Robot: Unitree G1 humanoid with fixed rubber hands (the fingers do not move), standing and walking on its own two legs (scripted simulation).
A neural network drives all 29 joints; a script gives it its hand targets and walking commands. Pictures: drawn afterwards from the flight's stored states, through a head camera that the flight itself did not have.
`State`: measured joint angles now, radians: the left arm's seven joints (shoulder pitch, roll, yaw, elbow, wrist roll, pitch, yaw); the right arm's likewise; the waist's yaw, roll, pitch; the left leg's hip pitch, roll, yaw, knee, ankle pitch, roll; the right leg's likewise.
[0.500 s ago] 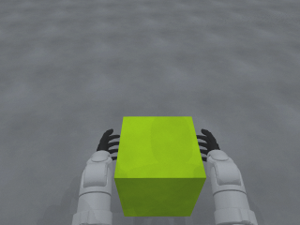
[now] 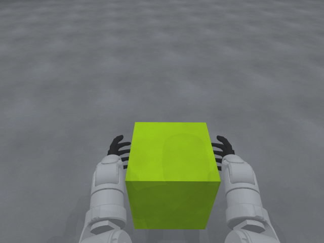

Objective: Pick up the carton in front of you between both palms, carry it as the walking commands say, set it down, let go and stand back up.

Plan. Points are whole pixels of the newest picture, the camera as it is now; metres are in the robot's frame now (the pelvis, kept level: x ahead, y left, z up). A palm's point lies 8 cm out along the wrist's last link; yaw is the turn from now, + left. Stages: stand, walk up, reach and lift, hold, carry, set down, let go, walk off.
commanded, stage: set down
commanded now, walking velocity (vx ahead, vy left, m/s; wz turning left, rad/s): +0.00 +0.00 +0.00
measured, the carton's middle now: (170, 175) +0.32 +0.00 -0.04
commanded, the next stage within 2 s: none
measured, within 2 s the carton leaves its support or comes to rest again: neither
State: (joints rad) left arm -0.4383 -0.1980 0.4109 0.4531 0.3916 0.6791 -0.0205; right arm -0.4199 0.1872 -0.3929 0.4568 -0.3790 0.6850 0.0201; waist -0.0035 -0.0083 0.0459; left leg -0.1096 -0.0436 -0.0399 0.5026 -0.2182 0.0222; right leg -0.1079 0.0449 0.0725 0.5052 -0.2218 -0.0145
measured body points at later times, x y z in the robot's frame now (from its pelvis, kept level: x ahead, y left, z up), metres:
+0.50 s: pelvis -0.01 +0.01 -0.06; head +0.22 +0.01 +0.33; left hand +0.39 +0.15 -0.16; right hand +0.39 -0.15 -0.16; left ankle +0.05 +0.11 -0.73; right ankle +0.05 -0.11 -0.73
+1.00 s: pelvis -0.03 -0.01 -0.19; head +0.24 +0.00 +0.17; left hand +0.45 +0.16 -0.28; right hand +0.45 -0.14 -0.28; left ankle +0.05 +0.11 -0.73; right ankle +0.05 -0.12 -0.73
